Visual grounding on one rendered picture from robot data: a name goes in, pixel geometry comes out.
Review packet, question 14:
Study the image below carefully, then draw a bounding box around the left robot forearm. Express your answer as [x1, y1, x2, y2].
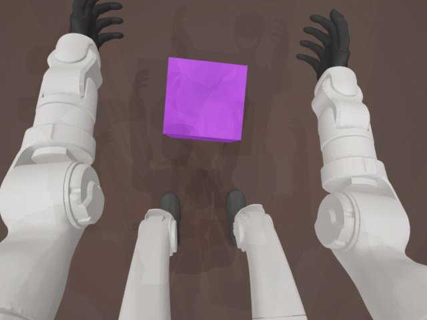
[0, 33, 103, 225]

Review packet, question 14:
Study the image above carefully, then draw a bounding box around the left robot hand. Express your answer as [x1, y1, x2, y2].
[69, 0, 123, 52]

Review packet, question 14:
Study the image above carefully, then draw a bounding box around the right robot forearm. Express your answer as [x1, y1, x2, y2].
[312, 66, 410, 240]

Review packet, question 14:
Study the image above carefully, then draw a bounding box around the left robot upper arm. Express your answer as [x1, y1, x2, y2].
[0, 161, 105, 320]

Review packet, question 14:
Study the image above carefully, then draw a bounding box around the left robot shin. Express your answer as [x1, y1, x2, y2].
[138, 209, 175, 233]

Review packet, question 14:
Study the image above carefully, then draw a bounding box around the right robot hand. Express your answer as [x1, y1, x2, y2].
[296, 9, 350, 81]

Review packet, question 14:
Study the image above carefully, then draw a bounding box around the carton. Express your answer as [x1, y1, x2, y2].
[163, 57, 248, 143]

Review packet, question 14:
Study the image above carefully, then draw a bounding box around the robot left thigh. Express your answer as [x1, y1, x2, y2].
[118, 215, 177, 320]

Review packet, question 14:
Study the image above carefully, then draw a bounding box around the right robot upper arm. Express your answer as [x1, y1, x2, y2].
[314, 190, 427, 320]

